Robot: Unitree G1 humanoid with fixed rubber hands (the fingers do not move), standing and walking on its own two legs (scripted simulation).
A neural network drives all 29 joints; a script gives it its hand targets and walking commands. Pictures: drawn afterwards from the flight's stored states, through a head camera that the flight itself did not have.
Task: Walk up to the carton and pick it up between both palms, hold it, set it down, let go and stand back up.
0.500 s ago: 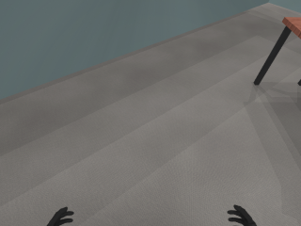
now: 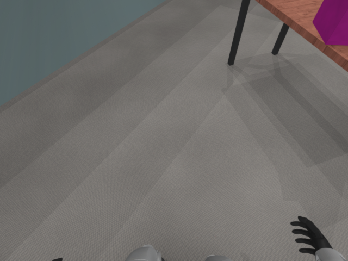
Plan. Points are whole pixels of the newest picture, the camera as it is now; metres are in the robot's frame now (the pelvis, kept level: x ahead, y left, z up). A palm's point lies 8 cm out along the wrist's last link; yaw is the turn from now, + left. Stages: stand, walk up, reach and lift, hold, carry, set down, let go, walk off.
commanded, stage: walk up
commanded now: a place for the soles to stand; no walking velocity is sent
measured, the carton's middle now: out of the picture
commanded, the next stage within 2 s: none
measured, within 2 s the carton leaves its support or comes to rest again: neither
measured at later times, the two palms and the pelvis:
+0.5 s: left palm (108, 149) +0.42 +0.20 -0.07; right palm (332, 243) +0.16 -0.37 -0.11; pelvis +0.19 -0.04 -0.01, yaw -18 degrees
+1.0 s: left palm (127, 105) +0.62 +0.17 -0.10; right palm (327, 180) +0.29 -0.37 -0.03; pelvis +0.39 -0.03 +0.01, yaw -33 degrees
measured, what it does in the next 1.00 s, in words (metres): walks ahead, turning right: left foot, then right foot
